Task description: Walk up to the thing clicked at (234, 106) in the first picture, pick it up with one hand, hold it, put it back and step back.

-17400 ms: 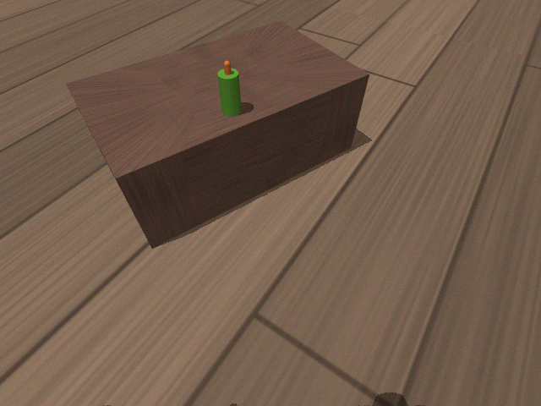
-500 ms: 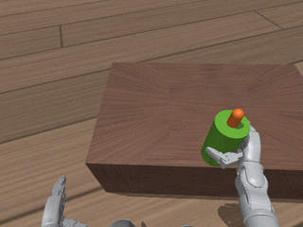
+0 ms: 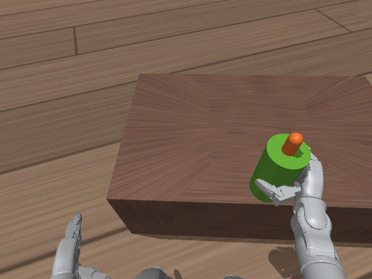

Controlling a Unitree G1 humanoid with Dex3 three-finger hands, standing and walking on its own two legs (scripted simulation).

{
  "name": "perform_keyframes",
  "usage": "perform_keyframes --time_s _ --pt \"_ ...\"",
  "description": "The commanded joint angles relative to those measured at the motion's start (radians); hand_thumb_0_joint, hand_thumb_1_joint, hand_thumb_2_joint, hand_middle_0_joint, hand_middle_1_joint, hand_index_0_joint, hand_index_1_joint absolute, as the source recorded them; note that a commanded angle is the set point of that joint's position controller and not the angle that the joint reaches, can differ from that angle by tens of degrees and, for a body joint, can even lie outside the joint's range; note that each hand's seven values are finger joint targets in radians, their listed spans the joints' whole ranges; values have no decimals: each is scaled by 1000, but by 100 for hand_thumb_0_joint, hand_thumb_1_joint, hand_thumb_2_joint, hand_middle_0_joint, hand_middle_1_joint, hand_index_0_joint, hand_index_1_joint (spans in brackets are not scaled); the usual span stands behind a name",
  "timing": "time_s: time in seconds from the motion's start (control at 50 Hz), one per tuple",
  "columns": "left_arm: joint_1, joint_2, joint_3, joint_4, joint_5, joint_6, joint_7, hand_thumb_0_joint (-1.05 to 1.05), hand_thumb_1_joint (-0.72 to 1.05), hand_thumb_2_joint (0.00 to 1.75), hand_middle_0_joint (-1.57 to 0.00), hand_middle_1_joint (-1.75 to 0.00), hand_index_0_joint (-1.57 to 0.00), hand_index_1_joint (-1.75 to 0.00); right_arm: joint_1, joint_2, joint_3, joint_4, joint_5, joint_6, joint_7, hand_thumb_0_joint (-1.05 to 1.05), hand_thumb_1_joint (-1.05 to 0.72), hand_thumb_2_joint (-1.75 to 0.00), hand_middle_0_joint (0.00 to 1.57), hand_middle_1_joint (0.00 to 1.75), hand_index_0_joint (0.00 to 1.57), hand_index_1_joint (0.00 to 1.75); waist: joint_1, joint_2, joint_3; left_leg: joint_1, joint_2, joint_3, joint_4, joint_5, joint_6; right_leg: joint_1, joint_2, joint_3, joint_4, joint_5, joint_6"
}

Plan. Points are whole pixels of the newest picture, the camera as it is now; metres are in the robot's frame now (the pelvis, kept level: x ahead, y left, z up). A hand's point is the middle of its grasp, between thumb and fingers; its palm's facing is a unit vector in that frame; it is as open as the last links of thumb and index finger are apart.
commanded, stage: hold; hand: right
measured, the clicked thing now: (278, 165) +0.33 -0.17 +0.06
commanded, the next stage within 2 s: crouch in 0.68 s
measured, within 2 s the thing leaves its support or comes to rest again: neither
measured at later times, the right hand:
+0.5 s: hand (278, 168) +0.34 -0.17 +0.04, palm faces +0.16 +0.99 +0.00, open 10.9 cm
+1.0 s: hand (276, 168) +0.34 -0.17 +0.03, palm faces +0.19 +0.98 +0.00, open 10.9 cm
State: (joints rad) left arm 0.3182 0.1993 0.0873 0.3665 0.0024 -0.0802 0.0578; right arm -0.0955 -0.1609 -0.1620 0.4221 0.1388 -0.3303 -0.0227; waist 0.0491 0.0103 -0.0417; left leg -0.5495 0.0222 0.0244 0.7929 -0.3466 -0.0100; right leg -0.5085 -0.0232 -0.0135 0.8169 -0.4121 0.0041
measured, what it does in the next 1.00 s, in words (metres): stands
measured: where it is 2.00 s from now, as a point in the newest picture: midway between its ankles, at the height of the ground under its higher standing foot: outside the picture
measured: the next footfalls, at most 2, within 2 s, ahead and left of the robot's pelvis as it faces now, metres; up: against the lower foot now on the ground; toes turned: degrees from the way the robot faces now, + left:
none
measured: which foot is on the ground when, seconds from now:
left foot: down 0.00-1.00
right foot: down 0.00-1.00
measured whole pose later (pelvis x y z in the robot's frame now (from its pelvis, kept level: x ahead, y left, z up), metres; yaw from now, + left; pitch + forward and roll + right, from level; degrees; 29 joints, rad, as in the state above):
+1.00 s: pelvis +0.01 +0.00 +0.00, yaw +0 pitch +8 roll +0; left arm 0.31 0.19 0.08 0.34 0.00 -0.06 0.05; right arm -0.15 -0.16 -0.19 0.51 0.13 -0.35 -0.03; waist 0.05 0.02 -0.05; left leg -0.59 0.03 0.03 0.82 -0.36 -0.01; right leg -0.55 -0.02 -0.01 0.84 -0.43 0.00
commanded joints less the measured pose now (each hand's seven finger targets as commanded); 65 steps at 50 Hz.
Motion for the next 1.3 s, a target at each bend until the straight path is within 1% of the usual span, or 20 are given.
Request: perform_keyframes --time_s 0.0,0.08,0.16,0.18,0.36,0.46,0.54,0.56,0.7,0.8,0.84,0.96,1.0,1.04,1.06,1.08,1.14,1.18,1.24,1.28 --pt "-26 146 67 -160 -8 -54 11 0 -55 4 -5 -5 -5 -5 -308 -116 -33 -287 18 -101 7 0 -2 -130 121 142 128 142 -8 -18 -302 168 -14 -4 -103 217 4 95 20 11 -134 217 -10" --pt "-31 135 54 -165 -7 -52 8 0 -55 4 -5 -5 -5 -5 -321 -93 -15 -281 15 -105 -1 0 -5 -131 122 143 129 143 -2 -22 -271 145 -16 -2 -98 208 5 93 18 10 -136 208 -9" --pt "-12 138 62 -186 -3 -52 10 0 -55 5 -5 -6 -5 -5 -326 -152 -67 -332 9 -121 -14 0 -4 -132 123 144 130 144 -11 -45 -329 182 -13 -7 -93 251 4 112 23 5 -122 250 -9" --pt "-26 123 44 -184 -4 -47 4 0 -55 5 -5 -6 -5 -5 -292 -134 -50 -336 9 -120 -15 0 -5 -132 123 144 130 144 -27 -45 -306 184 -13 -5 -92 250 5 93 25 3 -125 251 -8" --pt "-40 124 41 -213 -6 -50 7 0 -55 5 -5 -6 -5 -6 -317 -87 0 -336 12 -114 -9 0 -5 -134 124 145 131 145 6 -30 -320 159 -19 1 -78 280 5 126 13 15 -114 302 -6" --pt "3 168 85 -188 -11 -42 13 0 -55 5 -5 -6 -5 -5 -307 -118 -30 -306 16 -97 -6 0 -5 -132 123 143 130 143 6 -19 -295 160 -18 7 -85 265 3 121 12 20 -132 293 -4" --pt "20 161 84 -182 -12 -38 8 0 -55 4 -5 -5 -5 -5 -318 -113 -29 -323 16 -84 -7 0 -5 -132 123 144 130 144 0 -53 -291 148 -19 11 -82 266 7 129 10 21 -141 313 1" --pt "37 129 48 -167 -11 -35 2 0 -55 5 -5 -5 -5 -5 -288 -99 -23 -289 13 -80 -3 0 -5 -131 123 143 129 143 -7 -42 -267 140 -22 13 -78 267 7 126 5 26 -139 341 5" --pt "-39 175 95 -218 -11 -39 0 0 -55 5 -5 -6 -5 -5 -321 -114 -27 -369 16 -93 -10 0 -7 -131 122 143 129 143 -18 -52 -310 172 -18 5 -82 250 9 121 12 17 -140 281 1" --pt "-29 109 33 -200 -13 -37 4 0 -54 5 -5 -6 -5 -5 -350 -112 -32 -348 15 -100 -17 0 -8 -134 126 146 132 146 -5 -7 -303 172 -17 -4 -85 275 5 104 16 9 -120 278 -10" --pt "-29 131 50 -182 -9 -36 5 0 -55 5 -5 -6 -5 -5 -322 -115 -47 -285 17 -101 -20 0 -8 -136 127 148 134 148 -7 -8 -269 150 -15 -6 -86 247 4 76 18 7 -120 250 -11" --pt "-14 162 86 -179 0 -37 8 0 -54 4 -5 -5 -6 -4 -415 -139 -83 -83 -3 -123 -6 0 -6 -134 125 146 132 146 48 25 -235 48 -11 -18 -57 202 -1 -4 17 9 -79 179 -23" --pt "-26 131 55 -201 8 -48 2 0 -54 4 -5 -5 -6 -4 -486 -142 -88 -43 -6 -150 5 0 -4 -134 124 146 131 146 57 32 -246 16 -8 -27 -41 174 -3 -35 18 9 -46 146 -27" --pt "-44 150 75 -263 14 -58 -2 0 -53 3 -5 -5 -6 -4 -548 -195 -137 -38 -9 -179 5 0 -2 -133 122 144 129 144 55 28 -330 16 -1 -44 -17 162 -6 -65 23 11 -9 129 -29" --pt "-13 126 45 -277 19 -62 -7 0 -53 3 -5 -5 -6 -4 -581 -200 -138 -36 -14 -197 7 0 -3 -133 123 144 130 144 56 16 -368 26 0 -53 -4 181 -7 -57 23 8 12 147 -26" --pt "-4 157 82 -305 18 -67 -5 0 -52 3 -5 -5 -6 -3 -609 -216 -149 -33 -17 -209 7 0 -3 -132 123 144 130 144 67 12 -435 23 -3 -50 19 223 -6 -34 23 11 29 187 -24" --pt "44 115 39 -281 32 -71 -19 0 -54 5 -5 -6 -6 -5 -683 -228 -159 77 -25 -243 15 0 0 -131 122 143 129 143 69 -58 -428 -65 -11 -35 90 252 4 -102 27 15 83 223 -16" --pt "-1 139 50 -375 38 -83 -22 0 -55 5 -5 -6 -6 -5 -762 -290 -193 51 -40 -273 12 0 -2 -131 122 143 129 143 66 -92 -532 -58 -9 -45 112 243 5 -93 24 15 111 214 -12" --pt "37 136 39 -371 51 -80 -32 0 -55 5 -5 -6 -6 -5 -779 -273 -190 189 -57 -283 9 0 -4 -134 123 145 130 145 85 -117 -499 -150 -23 -32 138 186 9 -136 17 21 133 181 -6" --pt "44 169 69 -394 56 -77 -35 0 -55 6 -5 -6 -6 -6 -866 -351 -238 188 -64 -303 1 0 -4 -134 124 145 131 145 86 -151 -529 -172 -27 -22 155 150 12 -152 14 29 142 148 -3"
